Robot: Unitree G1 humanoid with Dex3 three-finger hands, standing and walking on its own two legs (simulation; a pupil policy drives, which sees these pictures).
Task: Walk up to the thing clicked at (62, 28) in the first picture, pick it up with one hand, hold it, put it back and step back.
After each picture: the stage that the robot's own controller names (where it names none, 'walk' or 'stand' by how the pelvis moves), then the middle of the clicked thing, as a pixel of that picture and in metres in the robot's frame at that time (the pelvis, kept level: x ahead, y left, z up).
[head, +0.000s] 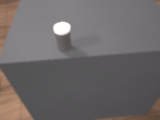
stand; (63, 37) +0.59 +0.13 +0.04
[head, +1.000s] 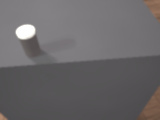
walk; (29, 42) +0.52 +0.27 +0.07
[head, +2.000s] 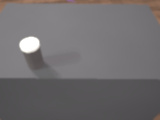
stand; (33, 54) +0.47 +0.24 +0.05
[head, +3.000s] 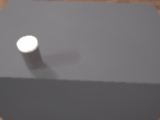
stand; (31, 53) +0.47 +0.24 +0.05
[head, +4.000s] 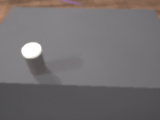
stand; (34, 59) +0.45 +0.24 +0.04
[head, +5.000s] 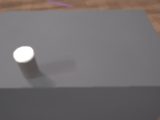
stand; (27, 63) +0.44 +0.26 +0.04
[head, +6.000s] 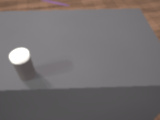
stand; (23, 65) +0.43 +0.27 +0.04
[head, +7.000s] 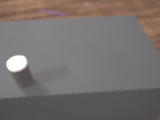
rise first; (21, 72) +0.41 +0.29 +0.04
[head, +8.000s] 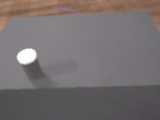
go down; (31, 65) +0.44 +0.28 +0.04
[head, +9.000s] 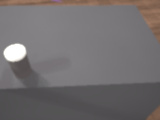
go down; (19, 62) +0.43 +0.26 +0.05
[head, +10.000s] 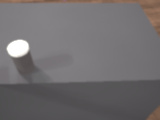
go down; (22, 58) +0.45 +0.26 +0.05
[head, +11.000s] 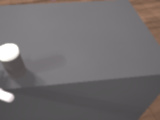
close in; (12, 62) +0.43 +0.27 +0.06
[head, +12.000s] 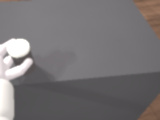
close; (22, 58) +0.43 +0.24 +0.07
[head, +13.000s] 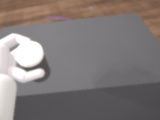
lift; (34, 63) +0.32 +0.16 +0.20
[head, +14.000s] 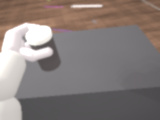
lift; (45, 49) +0.34 +0.14 +0.25
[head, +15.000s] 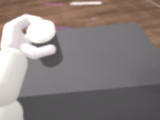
hold; (46, 45) +0.33 +0.13 +0.27
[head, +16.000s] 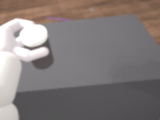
crouch; (38, 48) +0.35 +0.16 +0.23
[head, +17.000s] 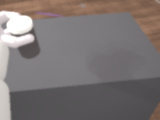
lower; (25, 38) +0.41 +0.20 +0.22
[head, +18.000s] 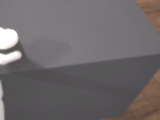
lower; (12, 50) +0.44 +0.23 +0.10
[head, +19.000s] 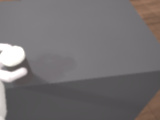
lower; (18, 66) +0.39 +0.23 +0.08
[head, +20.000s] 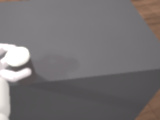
lower; (22, 67) +0.39 +0.22 +0.08
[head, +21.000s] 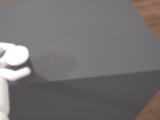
lower; (21, 66) +0.40 +0.22 +0.08
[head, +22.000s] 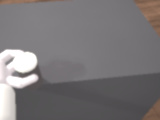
loosen; (29, 72) +0.38 +0.20 +0.08
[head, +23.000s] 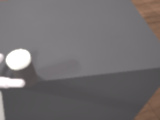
withdraw; (23, 69) +0.39 +0.21 +0.08
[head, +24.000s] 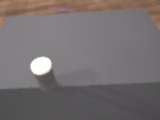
sink last; (44, 75) +0.38 +0.20 +0.06
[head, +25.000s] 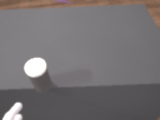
stand; (39, 76) +0.37 +0.21 +0.05
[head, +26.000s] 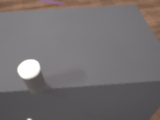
stand; (33, 77) +0.37 +0.22 +0.04
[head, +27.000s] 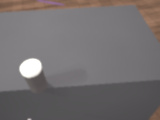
stand; (34, 76) +0.37 +0.21 +0.04
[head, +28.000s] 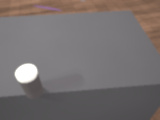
walk; (30, 82) +0.36 +0.22 +0.05
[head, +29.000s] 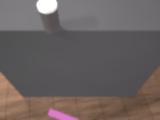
walk; (49, 16) +0.57 +0.17 +0.08
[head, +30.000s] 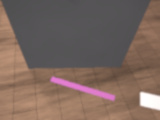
walk; out of the picture +0.95 +0.17 +0.06
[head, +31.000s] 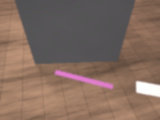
stand; out of the picture +1.17 +0.22 +0.06
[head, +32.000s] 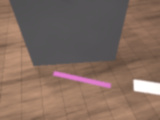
stand; out of the picture +1.18 +0.24 +0.04
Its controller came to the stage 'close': yes
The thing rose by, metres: 0.23
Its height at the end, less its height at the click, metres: +0.00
